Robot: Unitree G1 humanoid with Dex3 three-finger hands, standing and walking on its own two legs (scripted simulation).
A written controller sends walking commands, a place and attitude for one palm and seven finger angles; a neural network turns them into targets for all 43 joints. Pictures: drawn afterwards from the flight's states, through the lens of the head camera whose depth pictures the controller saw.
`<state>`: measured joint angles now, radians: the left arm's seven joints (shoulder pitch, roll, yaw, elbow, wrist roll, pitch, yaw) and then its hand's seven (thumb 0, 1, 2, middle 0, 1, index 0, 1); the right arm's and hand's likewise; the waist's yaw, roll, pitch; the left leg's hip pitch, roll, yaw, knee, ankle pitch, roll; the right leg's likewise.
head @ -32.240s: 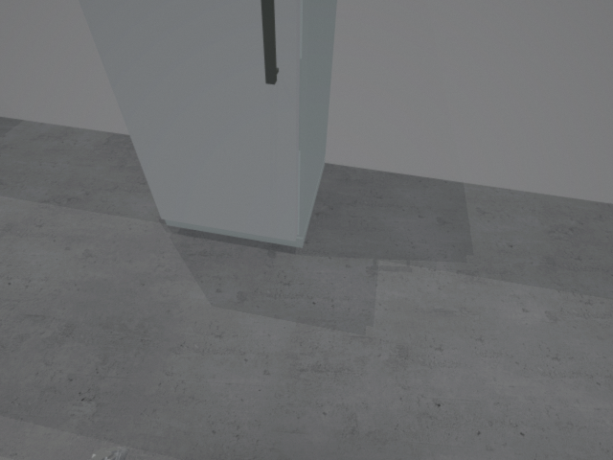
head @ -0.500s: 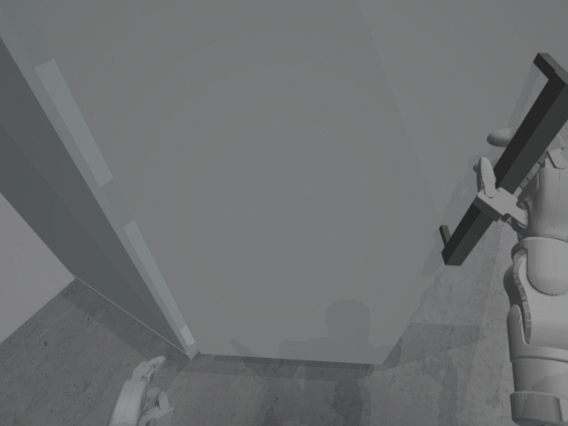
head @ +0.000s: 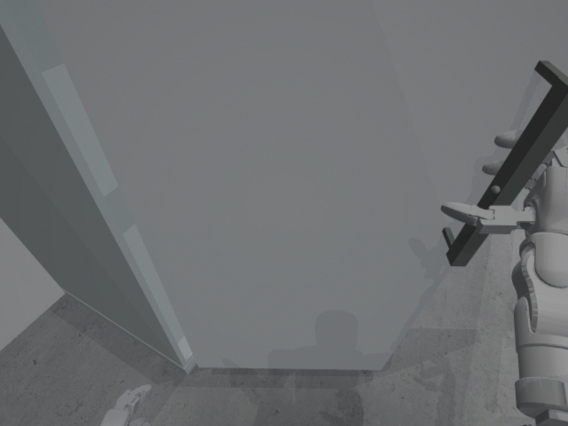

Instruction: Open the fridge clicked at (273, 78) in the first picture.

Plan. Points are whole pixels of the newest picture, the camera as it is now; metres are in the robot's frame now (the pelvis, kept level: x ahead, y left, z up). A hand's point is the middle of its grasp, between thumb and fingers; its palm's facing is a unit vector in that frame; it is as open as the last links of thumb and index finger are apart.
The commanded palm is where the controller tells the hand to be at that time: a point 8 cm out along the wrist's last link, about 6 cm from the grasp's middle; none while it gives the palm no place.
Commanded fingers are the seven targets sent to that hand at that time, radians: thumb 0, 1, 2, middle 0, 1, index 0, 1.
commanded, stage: loosen the grip on the handle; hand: right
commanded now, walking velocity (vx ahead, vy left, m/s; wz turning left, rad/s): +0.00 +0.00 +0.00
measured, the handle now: (493, 181) +0.41 -0.25 +0.17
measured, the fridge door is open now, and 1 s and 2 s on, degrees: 61 61 61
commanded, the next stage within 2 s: slip the hand off the handle in 0.24 s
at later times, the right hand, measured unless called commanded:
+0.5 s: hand (505, 198) +0.37 -0.24 +0.18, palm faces +0.31 +0.93 -0.20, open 14.6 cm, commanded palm +0.33 -0.30 +0.18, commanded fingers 0.00 0.55 -0.20 0.25 1.15 0.25 1.15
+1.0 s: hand (563, 207) +0.36 -0.31 +0.18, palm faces +0.33 +0.92 -0.20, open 14.7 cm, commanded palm +0.30 -0.34 +0.18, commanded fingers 0.00 0.55 -0.20 0.25 1.15 0.25 1.15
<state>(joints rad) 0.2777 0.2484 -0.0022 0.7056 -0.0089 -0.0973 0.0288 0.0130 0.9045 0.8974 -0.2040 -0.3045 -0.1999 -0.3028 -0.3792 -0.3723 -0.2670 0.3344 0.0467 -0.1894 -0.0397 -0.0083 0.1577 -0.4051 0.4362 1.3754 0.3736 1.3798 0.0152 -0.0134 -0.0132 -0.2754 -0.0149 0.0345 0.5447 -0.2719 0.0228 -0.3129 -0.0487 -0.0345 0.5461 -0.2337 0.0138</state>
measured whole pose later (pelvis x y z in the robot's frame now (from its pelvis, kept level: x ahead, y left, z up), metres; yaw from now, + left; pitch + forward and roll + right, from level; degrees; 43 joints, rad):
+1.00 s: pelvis +0.02 -0.01 -0.01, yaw +0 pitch +2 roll +1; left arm 0.27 0.26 -0.01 0.72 -0.03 -0.08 0.11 0.01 0.91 0.90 -0.20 -0.30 -0.20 -0.30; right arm -0.30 -0.47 -0.45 0.34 0.16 -0.20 0.16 -0.01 0.56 -0.20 0.25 1.15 0.25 1.15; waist 0.00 -0.03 -0.02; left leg -0.31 0.00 0.04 0.60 -0.32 0.01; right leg -0.36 -0.04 -0.03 0.63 -0.30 0.00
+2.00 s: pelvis +0.02 +0.00 +0.00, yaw -2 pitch -5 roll +0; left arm 0.16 0.26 -0.06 0.69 -0.08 -0.18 0.16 0.02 0.90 0.90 -0.20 -0.30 -0.20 -0.30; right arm 0.12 -0.38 -0.43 -0.21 0.37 0.30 0.18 -0.01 0.55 -0.20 0.25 1.15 0.25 1.15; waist -0.06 -0.07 -0.02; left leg -0.12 -0.01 0.06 0.49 -0.29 0.02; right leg -0.18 -0.04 0.00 0.51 -0.25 0.02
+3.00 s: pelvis +0.02 -0.02 +0.01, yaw +0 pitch -7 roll +1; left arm 0.18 0.24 0.00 0.69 0.01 -0.15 0.09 0.02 0.91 0.90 -0.20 -0.30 -0.20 -0.30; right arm 0.46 -0.34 -0.33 -0.38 0.08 -0.08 -0.13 0.01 -0.68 -0.80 0.21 0.42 0.22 0.42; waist -0.07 -0.06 0.05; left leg -0.01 0.00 0.03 0.34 -0.22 0.00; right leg -0.07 -0.02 -0.04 0.39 -0.21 0.00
